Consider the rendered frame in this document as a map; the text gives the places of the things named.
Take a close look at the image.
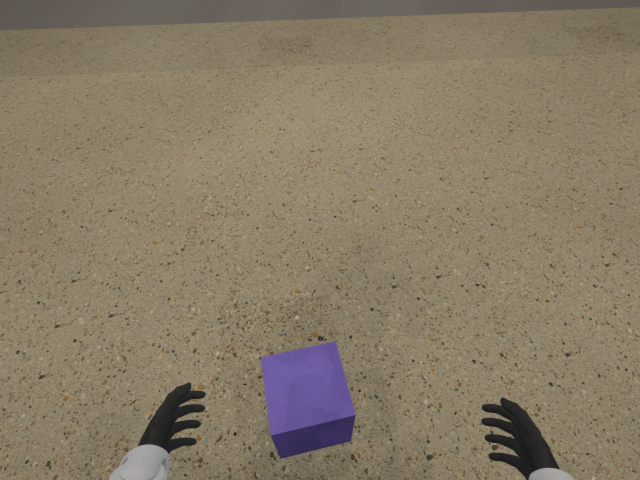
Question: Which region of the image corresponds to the left robot hand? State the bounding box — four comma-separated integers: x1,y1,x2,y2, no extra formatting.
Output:
138,383,206,454

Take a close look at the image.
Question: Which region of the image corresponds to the robot left forearm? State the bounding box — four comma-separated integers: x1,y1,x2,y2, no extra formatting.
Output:
109,444,169,480

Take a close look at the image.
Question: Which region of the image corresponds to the carton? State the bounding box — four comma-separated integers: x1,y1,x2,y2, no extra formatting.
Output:
261,341,356,459

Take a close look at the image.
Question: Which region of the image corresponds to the right robot hand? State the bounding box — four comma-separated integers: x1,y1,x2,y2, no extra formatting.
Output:
481,398,560,480

